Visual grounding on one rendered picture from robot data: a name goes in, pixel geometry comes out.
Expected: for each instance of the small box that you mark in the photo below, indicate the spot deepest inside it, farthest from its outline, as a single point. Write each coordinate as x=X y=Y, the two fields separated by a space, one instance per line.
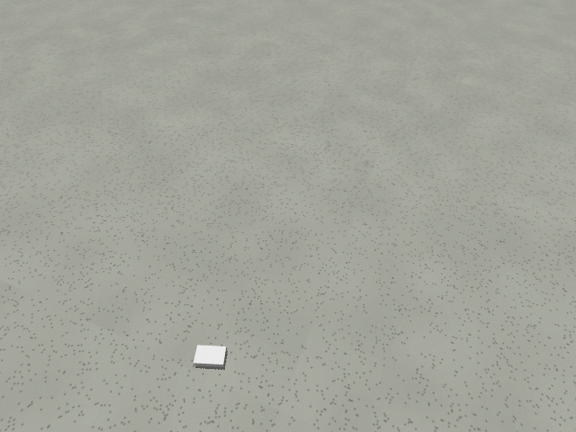
x=210 y=356

